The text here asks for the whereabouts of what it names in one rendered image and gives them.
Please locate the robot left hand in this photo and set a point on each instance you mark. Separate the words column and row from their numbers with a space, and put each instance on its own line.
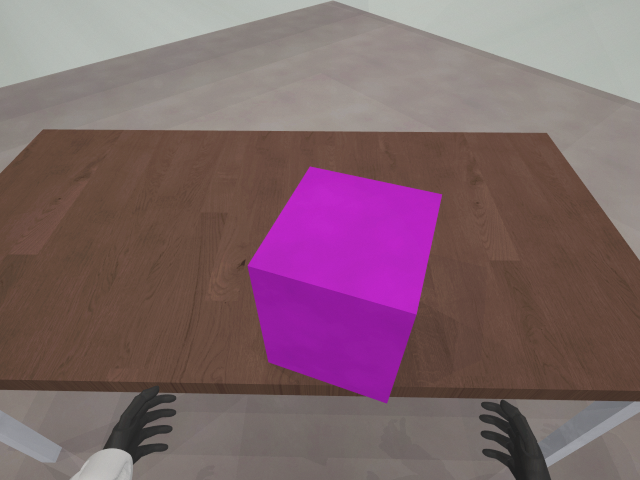
column 129, row 433

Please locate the table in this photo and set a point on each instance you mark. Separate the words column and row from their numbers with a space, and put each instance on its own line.
column 124, row 265

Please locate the robot left forearm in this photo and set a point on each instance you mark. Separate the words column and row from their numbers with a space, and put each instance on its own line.
column 107, row 464

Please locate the carton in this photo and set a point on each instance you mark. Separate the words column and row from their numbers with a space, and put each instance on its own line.
column 338, row 278

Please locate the robot right hand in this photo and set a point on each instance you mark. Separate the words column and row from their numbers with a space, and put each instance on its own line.
column 526, row 461

